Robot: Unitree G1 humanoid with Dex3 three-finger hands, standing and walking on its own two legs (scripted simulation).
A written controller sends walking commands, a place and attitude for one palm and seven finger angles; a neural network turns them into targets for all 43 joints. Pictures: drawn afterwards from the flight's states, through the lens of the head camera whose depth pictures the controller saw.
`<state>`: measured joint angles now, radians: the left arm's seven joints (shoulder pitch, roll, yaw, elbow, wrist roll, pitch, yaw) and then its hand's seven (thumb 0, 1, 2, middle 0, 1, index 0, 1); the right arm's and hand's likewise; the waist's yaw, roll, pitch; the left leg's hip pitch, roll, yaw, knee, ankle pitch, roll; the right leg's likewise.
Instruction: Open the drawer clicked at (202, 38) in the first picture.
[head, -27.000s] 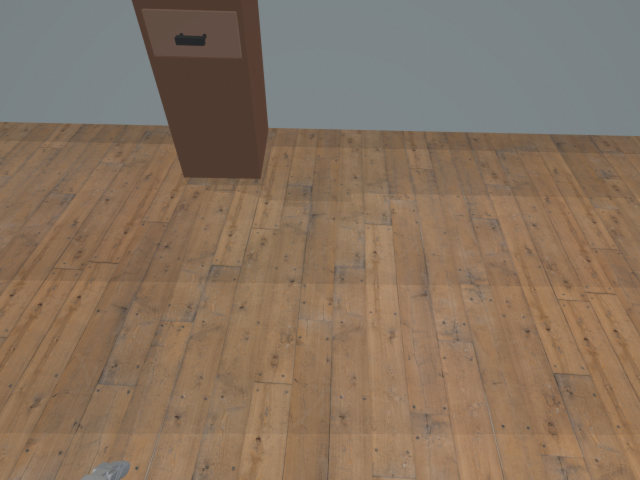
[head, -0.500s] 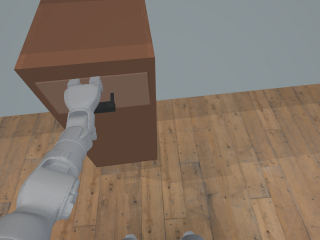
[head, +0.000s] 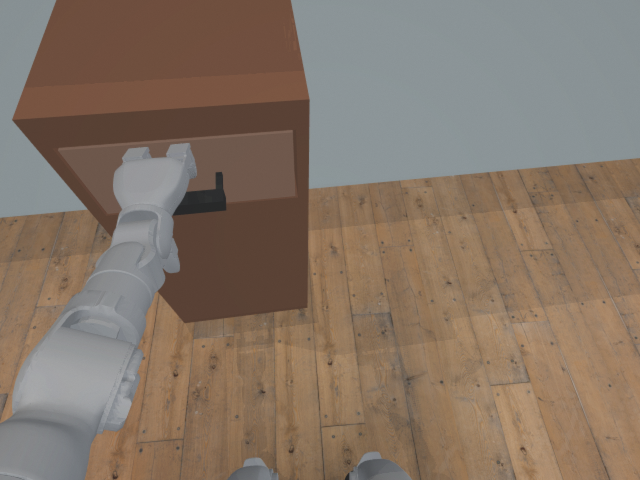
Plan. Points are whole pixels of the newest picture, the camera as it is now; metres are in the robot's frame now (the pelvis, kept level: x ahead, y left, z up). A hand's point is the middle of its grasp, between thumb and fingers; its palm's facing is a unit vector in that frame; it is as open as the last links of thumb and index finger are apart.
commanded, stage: re-aim the fingers above the handle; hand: left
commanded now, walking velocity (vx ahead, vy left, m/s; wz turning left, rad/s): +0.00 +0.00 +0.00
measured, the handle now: (192, 191) +0.55 +0.18 -0.05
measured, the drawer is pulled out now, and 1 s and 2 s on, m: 0.00 0.00 0.00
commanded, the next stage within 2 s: lower the fingers behind the handle in 1.16 s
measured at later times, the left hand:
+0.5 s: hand (185, 200) +0.49 +0.16 +0.01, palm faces -0.08 -0.03 -1.00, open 13.9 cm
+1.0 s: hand (190, 199) +0.49 +0.16 +0.01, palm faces -0.09 -0.03 -1.00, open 13.9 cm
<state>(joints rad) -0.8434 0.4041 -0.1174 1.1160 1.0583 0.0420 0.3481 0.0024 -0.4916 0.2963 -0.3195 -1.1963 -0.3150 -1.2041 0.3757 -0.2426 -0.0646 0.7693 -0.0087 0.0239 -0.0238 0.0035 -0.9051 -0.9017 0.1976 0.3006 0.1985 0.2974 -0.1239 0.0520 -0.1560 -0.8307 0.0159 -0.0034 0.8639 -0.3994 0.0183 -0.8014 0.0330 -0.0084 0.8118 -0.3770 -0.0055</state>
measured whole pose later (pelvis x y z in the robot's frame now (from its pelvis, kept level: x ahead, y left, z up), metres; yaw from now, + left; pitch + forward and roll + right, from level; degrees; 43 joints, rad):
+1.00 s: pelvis +0.02 -0.01 +0.01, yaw +0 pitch +20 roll -1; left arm -0.83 0.33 -0.14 1.10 1.06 0.10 0.36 0.00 -0.49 0.30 -0.32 -1.20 -0.31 -1.20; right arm 0.35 -0.23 -0.06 0.75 -0.01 0.06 -0.01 0.00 -0.91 -0.90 0.20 0.30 0.20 0.30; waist -0.12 0.06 -0.17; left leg -0.77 0.02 0.00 0.83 -0.41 0.01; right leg -0.75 0.04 -0.01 0.79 -0.39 -0.02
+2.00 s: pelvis +0.00 +0.00 -0.02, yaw -1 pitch +24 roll -2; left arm -0.88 0.35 -0.10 1.20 1.09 0.10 0.42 0.00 -0.49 0.30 -0.32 -1.20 -0.31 -1.20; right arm 0.34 -0.22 -0.04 0.76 -0.03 0.03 0.00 0.00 -0.90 -0.90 0.20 0.30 0.20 0.30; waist -0.15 0.06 -0.19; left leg -0.95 0.02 0.00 0.98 -0.45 0.02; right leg -0.93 0.04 0.00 0.93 -0.42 0.00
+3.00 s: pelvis -0.04 -0.01 -0.06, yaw +0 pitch +28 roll -2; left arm -1.04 0.41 -0.13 1.23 1.09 0.16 0.45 0.00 -0.49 0.30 -0.30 -1.29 -0.31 -1.27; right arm 0.33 -0.25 -0.01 0.74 -0.02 0.01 -0.01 0.00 -0.91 -0.90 0.20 0.30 0.20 0.30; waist -0.17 0.07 -0.18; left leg -1.20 0.02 -0.03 1.17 -0.46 0.01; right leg -1.17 0.03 -0.03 1.13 -0.45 -0.01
